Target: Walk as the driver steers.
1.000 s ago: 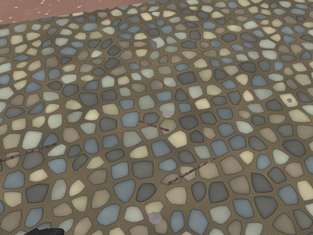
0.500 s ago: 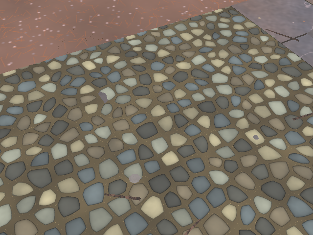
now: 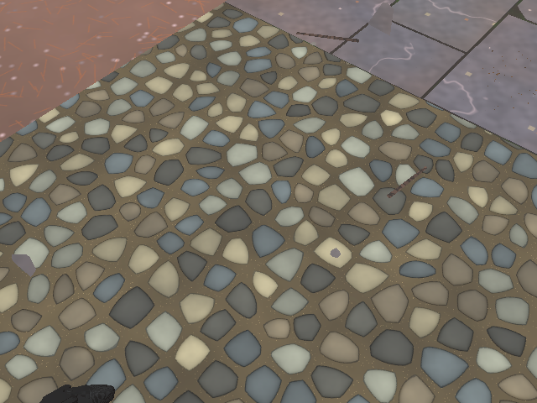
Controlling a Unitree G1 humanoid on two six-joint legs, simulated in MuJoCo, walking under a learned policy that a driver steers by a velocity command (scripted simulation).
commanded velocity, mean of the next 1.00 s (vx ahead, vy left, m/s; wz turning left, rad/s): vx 0.50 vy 0.00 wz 0.43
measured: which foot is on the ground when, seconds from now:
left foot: up 0.00-0.44, down 0.46-0.94, up 0.96-1.00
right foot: down 0.00-0.48, up 0.50-0.90, down 0.92-1.00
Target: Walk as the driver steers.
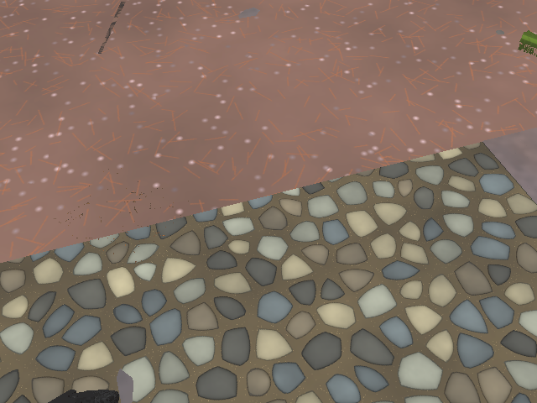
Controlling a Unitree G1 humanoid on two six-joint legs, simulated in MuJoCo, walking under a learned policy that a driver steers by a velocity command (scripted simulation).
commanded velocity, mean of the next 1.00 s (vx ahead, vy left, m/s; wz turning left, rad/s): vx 0.39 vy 0.00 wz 0.46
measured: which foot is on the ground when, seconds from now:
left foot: up 0.00-0.44, down 0.46-0.90, up 0.92-1.00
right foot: down 0.00-0.46, up 0.48-0.88, down 0.90-1.00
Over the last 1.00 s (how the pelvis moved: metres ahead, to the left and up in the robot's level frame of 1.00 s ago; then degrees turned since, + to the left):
0.58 0.10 0.00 31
